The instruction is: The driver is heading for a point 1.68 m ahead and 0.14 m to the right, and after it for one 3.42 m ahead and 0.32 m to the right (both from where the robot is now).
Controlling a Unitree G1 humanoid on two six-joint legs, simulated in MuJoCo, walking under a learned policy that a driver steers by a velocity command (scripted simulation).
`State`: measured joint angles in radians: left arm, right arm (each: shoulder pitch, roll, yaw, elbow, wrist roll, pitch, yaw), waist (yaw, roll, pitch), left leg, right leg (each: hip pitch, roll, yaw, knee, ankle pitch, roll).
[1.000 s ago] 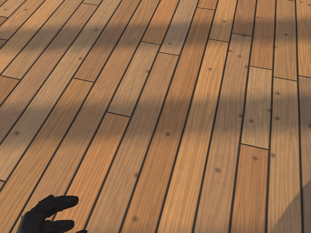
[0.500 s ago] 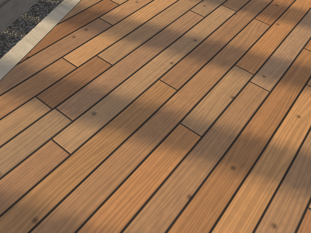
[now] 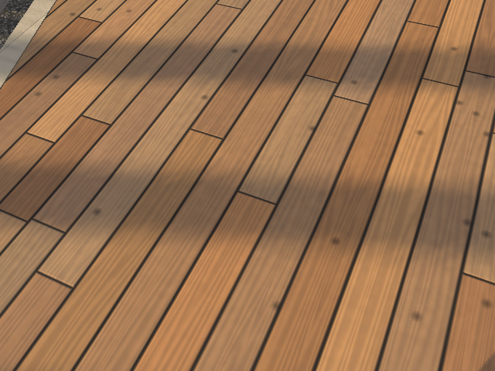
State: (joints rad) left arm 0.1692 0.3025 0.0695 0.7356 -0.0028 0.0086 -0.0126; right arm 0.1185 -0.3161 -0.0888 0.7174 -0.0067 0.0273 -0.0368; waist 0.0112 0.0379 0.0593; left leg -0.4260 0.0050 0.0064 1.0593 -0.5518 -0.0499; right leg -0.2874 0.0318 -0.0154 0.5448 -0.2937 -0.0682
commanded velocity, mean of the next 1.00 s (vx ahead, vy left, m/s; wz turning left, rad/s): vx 0.00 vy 0.00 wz -0.25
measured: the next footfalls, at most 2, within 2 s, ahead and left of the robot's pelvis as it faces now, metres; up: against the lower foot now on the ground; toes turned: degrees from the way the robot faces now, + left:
left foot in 0.42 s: +0.10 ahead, +0.13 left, +0.00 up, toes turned -21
right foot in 0.76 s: -0.01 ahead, -0.11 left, +0.00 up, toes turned -16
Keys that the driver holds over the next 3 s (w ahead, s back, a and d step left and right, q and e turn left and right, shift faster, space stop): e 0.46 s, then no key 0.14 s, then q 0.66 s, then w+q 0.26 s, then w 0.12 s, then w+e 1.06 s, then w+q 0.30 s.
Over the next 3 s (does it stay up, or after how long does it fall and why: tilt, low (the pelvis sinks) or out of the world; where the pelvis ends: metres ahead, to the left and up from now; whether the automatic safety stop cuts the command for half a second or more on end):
stays up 0.75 -0.03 0.00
